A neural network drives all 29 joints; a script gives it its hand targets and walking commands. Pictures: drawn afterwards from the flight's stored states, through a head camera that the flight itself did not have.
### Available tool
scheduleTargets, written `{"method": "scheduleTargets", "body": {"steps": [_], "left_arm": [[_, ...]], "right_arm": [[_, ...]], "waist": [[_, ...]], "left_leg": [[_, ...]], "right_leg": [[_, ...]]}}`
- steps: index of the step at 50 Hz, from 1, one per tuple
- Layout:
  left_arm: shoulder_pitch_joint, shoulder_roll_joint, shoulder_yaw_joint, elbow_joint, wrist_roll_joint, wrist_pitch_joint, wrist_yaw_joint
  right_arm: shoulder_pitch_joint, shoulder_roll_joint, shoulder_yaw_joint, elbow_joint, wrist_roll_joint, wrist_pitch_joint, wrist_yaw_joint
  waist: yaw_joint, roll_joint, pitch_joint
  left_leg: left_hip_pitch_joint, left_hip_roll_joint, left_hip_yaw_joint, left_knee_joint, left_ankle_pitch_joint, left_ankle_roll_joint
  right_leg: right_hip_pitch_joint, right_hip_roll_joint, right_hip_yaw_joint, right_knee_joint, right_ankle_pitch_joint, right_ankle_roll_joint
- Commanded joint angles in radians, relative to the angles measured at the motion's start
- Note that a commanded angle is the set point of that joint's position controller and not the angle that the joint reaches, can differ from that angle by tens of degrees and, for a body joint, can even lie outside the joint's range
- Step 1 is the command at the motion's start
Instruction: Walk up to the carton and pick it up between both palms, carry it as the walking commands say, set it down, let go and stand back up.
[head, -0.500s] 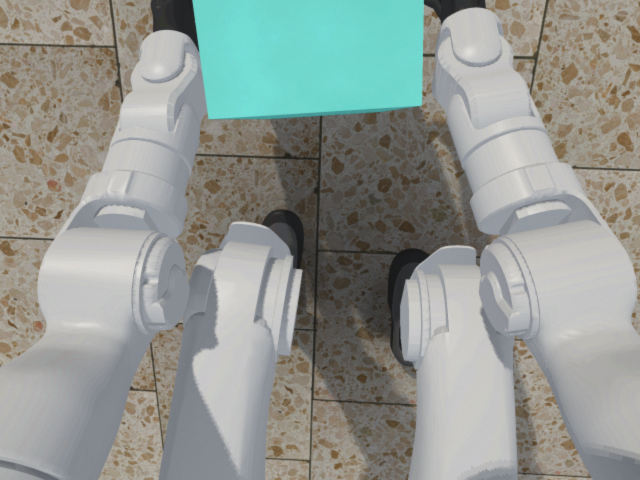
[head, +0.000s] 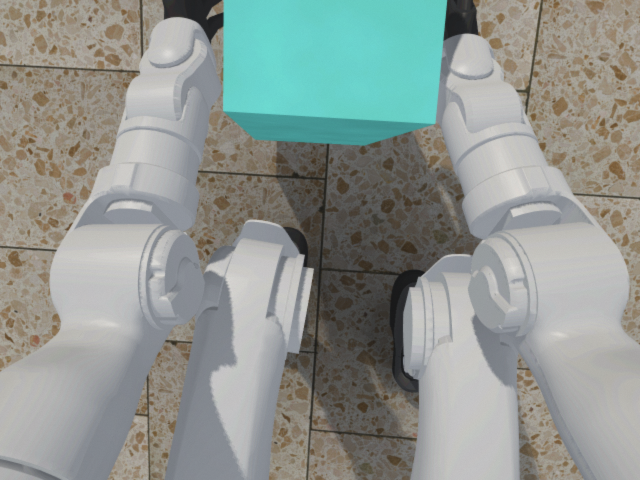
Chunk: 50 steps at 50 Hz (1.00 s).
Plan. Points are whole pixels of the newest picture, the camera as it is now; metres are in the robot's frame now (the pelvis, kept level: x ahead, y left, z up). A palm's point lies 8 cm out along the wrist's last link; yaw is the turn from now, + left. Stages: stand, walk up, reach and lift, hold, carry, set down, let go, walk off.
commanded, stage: reach and lift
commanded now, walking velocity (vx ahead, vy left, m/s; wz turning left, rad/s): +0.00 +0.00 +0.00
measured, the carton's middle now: (321, 57) +0.52 +0.10 -0.20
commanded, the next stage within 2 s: none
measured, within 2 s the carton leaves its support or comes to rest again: neither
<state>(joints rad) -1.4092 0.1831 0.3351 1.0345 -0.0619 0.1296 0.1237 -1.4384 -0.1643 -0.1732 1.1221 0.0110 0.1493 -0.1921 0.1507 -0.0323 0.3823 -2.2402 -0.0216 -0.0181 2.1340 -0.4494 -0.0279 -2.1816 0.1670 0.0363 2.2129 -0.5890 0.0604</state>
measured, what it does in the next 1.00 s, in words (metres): rises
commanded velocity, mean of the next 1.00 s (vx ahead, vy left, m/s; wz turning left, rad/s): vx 0.00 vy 0.00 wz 0.00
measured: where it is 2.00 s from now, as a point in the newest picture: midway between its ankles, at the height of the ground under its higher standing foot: (342, 327)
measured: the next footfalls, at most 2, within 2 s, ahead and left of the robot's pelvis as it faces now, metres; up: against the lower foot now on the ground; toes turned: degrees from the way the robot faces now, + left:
none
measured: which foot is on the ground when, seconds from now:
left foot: down 0.00-1.00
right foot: down 0.00-1.00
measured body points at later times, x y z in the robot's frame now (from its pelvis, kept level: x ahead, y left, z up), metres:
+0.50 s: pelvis +0.02 -0.01 +0.02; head +0.39 +0.04 +0.26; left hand +0.52 +0.24 -0.16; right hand +0.58 -0.02 -0.15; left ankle +0.15 +0.13 -0.34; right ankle +0.12 -0.12 -0.34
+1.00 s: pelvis +0.00 +0.01 +0.05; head +0.36 +0.07 +0.32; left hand +0.54 +0.24 -0.07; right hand +0.58 -0.01 -0.08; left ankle +0.15 +0.13 -0.34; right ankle +0.12 -0.12 -0.34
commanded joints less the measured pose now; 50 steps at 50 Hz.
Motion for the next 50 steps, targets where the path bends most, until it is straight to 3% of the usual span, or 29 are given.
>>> {"method": "scheduleTargets", "body": {"steps": [1, 2, 3, 4, 7, 8, 9, 10, 11, 12, 13, 14, 16, 18, 20, 21, 23, 24, 25, 26, 27, 28, 29, 30, 32, 41, 44, 48, 50], "left_arm": [[-0.422, -0.857, -0.214, -0.011, 0.054, 0.049, -0.282], [-0.418, -0.856, -0.177, -0.02, 0.07, 0.056, -0.284], [-0.388, -0.875, -0.162, -0.004, 0.07, 0.059, -0.29], [-0.37, -0.847, -0.124, 0.043, 0.115, 0.07, -0.303], [-0.276, -0.911, -0.104, -0.002, 0.142, 0.07, -0.312], [-0.357, -0.888, -0.115, -0.013, 0.109, 0.063, -0.317], [-0.268, -0.952, -0.145, -0.038, 0.131, 0.066, -0.317], [-0.249, -0.951, -0.188, -0.021, 0.088, 0.052, -0.316], [-0.269, -0.955, -0.233, -0.112, 0.059, 0.047, -0.316], [-0.252, -0.992, -0.289, -0.15, 0.0, 0.043, -0.311], [-0.268, -0.989, -0.336, -0.21, -0.017, 0.047, -0.31], [-0.36, -0.969, -0.374, -0.324, -0.068, 0.038, -0.305], [-0.341, -0.948, -0.415, -0.326, -0.054, 0.042, -0.31], [-0.618, -0.922, -0.5, -0.529, -0.11, 0.045, -0.305], [-0.613, -0.908, -0.5, -0.434, -0.074, 0.062, -0.3], [-0.547, -0.949, -0.581, -0.516, -0.105, 0.074, -0.296], [-0.537, -0.935, -0.524, -0.38, -0.036, 0.092, -0.296], [-0.503, -0.995, -0.596, -0.454, -0.079, 0.101, -0.294], [-0.574, -0.985, -0.556, -0.502, -0.067, 0.105, -0.293], [-0.616, -1.0, -0.538, -0.471, -0.065, 0.108, -0.297], [-0.554, -1.004, -0.545, -0.454, -0.06, 0.119, -0.294], [-0.635, -1.001, -0.517, -0.45, -0.046, 0.118, -0.293], [-0.6, -1.012, -0.525, -0.509, -0.055, 0.121, -0.282], [-0.589, -1.022, -0.48, -0.37, -0.015, 0.155, -0.279], [-0.74, -1.034, -0.442, -0.472, -0.046, 0.151, -0.273], [-0.68, -1.092, -0.326, -0.202, 0.077, 0.249, -0.262], [-0.688, -1.158, -0.402, -0.401, 0.015, 0.229, -0.28], [-0.453, -1.248, -0.413, -0.274, 0.052, 0.241, -0.319], [-0.418, -1.273, -0.508, -0.406, -0.001, 0.241, -0.306]], "right_arm": [[-0.662, 0.793, 0.196, -0.254, 0.005, -0.047, 0.259], [-0.647, 0.838, 0.191, -0.229, 0.009, -0.029, 0.273], [-0.642, 0.805, 0.179, -0.249, -0.018, -0.029, 0.271], [-0.632, 0.882, 0.192, -0.203, -0.01, -0.015, 0.278], [-0.655, 0.913, 0.251, -0.304, 0.035, -0.029, 0.275], [-0.712, 0.903, 0.252, -0.35, 0.031, -0.039, 0.265], [-0.714, 0.911, 0.299, -0.405, 0.068, -0.058, 0.266], [-0.672, 0.912, 0.336, -0.368, 0.076, -0.064, 0.252], [-0.678, 0.909, 0.374, -0.458, 0.109, -0.072, 0.243], [-0.666, 0.942, 0.43, -0.551, 0.119, -0.078, 0.216], [-0.639, 0.954, 0.445, -0.592, 0.133, -0.078, 0.201], [-0.665, 0.963, 0.458, -0.644, 0.126, -0.075, 0.183], [-0.55, 1.015, 0.447, -0.557, 0.102, -0.045, 0.176], [-0.604, 0.994, 0.443, -0.541, 0.085, -0.023, 0.177], [-0.545, 1.053, 0.388, -0.395, 0.045, 0.014, 0.178], [-0.459, 1.047, 0.408, -0.459, 0.041, 0.01, 0.184], [-0.436, 1.069, 0.357, -0.26, 0.022, 0.048, 0.2], [-0.4, 1.05, 0.386, -0.328, 0.027, 0.049, 0.209], [-0.494, 1.064, 0.36, -0.349, 0.041, 0.055, 0.212], [-0.515, 1.078, 0.346, -0.337, 0.023, 0.065, 0.21], [-0.552, 1.087, 0.38, -0.382, 0.049, 0.061, 0.214], [-0.593, 1.115, 0.364, -0.372, 0.03, 0.076, 0.218], [-0.7, 1.103, 0.411, -0.526, 0.073, 0.064, 0.218], [-0.729, 1.079, 0.398, -0.44, 0.088, 0.08, 0.231], [-0.92, 1.06, 0.394, -0.58, 0.096, 0.08, 0.227], [-0.747, 0.881, 0.064, -0.185, -0.113, 0.143, 0.276], [-0.711, 1.042, 0.155, -0.303, -0.074, 0.15, 0.292], [-0.56, 1.071, 0.17, -0.274, -0.088, 0.147, 0.312], [-0.602, 1.116, 0.306, -0.488, -0.029, 0.13, 0.308]], "waist": [[0.056, -0.126, -1.122], [0.101, -0.128, -1.13], [0.064, -0.172, -1.051], [0.136, -0.182, -1.043], [0.175, -0.194, -1.159], [0.153, -0.238, -1.142], [0.154, -0.145, -1.276], [0.162, -0.195, -1.291], [0.143, -0.126, -1.418], [0.118, -0.187, -1.595], [0.121, -0.112, -1.704], [0.082, -0.144, -1.774], [0.071, -0.139, -1.652], [0.063, -0.119, -1.829], [0.065, -0.073, -1.646], [0.038, -0.036, -1.851], [0.067, 0.05, -1.64], [0.037, 0.069, -1.747], [0.071, 0.073, -1.686], [0.037, 0.044, -1.655], [0.105, 0.047, -1.724], [0.083, -0.01, -1.634], [0.1, -0.007, -1.786], [0.157, 0.029, -1.7], [0.157, -0.074, -1.794], [-0.033, 0.072, -1.478], [-0.018, 0.048, -1.762], [-0.042, 0.047, -1.695], [-0.018, 0.05, -1.92]], "left_leg": [[0.553, -0.086, 0.084, -0.171, 0.062, 0.016], [0.507, -0.092, 0.112, -0.151, 0.054, 0.023], [0.502, -0.091, 0.091, -0.151, 0.093, 0.036], [0.49, -0.09, 0.107, -0.151, 0.071, 0.042], [0.52, -0.091, 0.115, -0.141, 0.218, 0.035], [0.516, -0.09, 0.09, -0.141, 0.249, 0.057], [0.596, -0.086, 0.099, -0.109, 0.42, 0.039], [0.601, -0.09, 0.09, -0.104, 0.469, 0.031], [0.665, -0.087, 0.101, -0.092, 0.514, 0.024], [0.727, -0.092, 0.091, -0.092, 0.59, 0.01], [0.757, -0.092, 0.104, -0.079, 0.639, 0.0], [0.791, -0.093, 0.098, -0.074, 0.657, -0.001], [0.735, -0.089, 0.106, -0.091, 0.532, -0.008], [0.766, -0.095, 0.119, -0.083, 0.482, -0.028], [0.758, -0.081, 0.11, -0.11, 0.424, -0.019], [0.947, -0.087, 0.113, -0.102, 0.511, -0.039], [0.856, -0.084, 0.148, -0.121, 0.419, -0.039], [0.983, -0.087, 0.136, -0.119, 0.504, -0.061], [0.868, -0.102, 0.157, -0.14, 0.443, -0.05], [0.788, -0.101, 0.183, -0.135, 0.321, -0.05], [0.849, -0.093, 0.169, -0.153, 0.335, -0.047], [0.798, -0.096, 0.163, -0.165, 0.282, -0.026], [0.901, -0.099, 0.162, -0.154, 0.329, -0.023], [0.897, -0.091, 0.164, -0.189, 0.214, -0.023], [0.906, -0.093, 0.142, -0.197, 0.176, -0.001], [1.001, -0.071, 0.037, -0.351, -0.169, -0.04], [1.07, -0.093, 0.066, -0.299, 0.119, -0.038], [1.015, -0.103, 0.089, -0.274, 0.294, -0.058], [1.166, -0.122, 0.076, -0.271, 0.562, -0.054]], "right_leg": [[0.247, 0.032, -0.143, -0.208, 0.011, -0.029], [0.259, 0.033, -0.108, -0.215, 0.01, -0.042], [0.194, 0.04, -0.13, -0.207, 0.018, -0.029], [0.204, 0.045, -0.114, -0.218, -0.002, -0.031], [0.281, 0.058, -0.112, -0.207, 0.133, -0.021], [0.259, 0.053, -0.118, -0.195, 0.158, -0.01], [0.305, 0.064, -0.095, -0.187, 0.299, -0.017], [0.344, 0.048, -0.11, -0.172, 0.35, -0.008], [0.423, 0.053, -0.09, -0.175, 0.401, -0.017], [0.538, 0.051, -0.106, -0.166, 0.509, -0.009], [0.639, 0.046, -0.063, -0.16, 0.599, -0.012], [0.655, 0.037, -0.072, -0.156, 0.602, -0.002], [0.597, 0.057, -0.074, -0.195, 0.493, -0.033], [0.748, 0.065, -0.072, -0.186, 0.465, -0.044], [0.624, 0.063, -0.062, -0.19, 0.384, -0.036], [0.671, 0.081, -0.085, -0.183, 0.402, -0.039], [0.552, 0.069, -0.063, -0.212, 0.306, -0.04], [0.6, 0.078, -0.083, -0.209, 0.37, -0.045], [0.594, 0.072, -0.085, -0.207, 0.35, -0.038], [0.608, 0.076, -0.077, -0.237, 0.276, -0.038], [0.639, 0.067, -0.083, -0.216, 0.263, -0.038], [0.583, 0.072, -0.091, -0.223, 0.221, -0.029], [0.636, 0.077, -0.101, -0.205, 0.248, -0.034], [0.593, 0.067, -0.102, -0.241, 0.136, -0.045], [0.667, 0.059, -0.109, -0.244, 0.11, -0.034], [0.299, 0.03, -0.182, -0.277, -0.12, -0.06], [0.466, 0.044, -0.156, -0.282, 0.094, -0.056], [0.416, 0.053, -0.151, -0.32, 0.152, -0.06], [0.474, 0.083, -0.157, -0.296, 0.304, -0.028]]}}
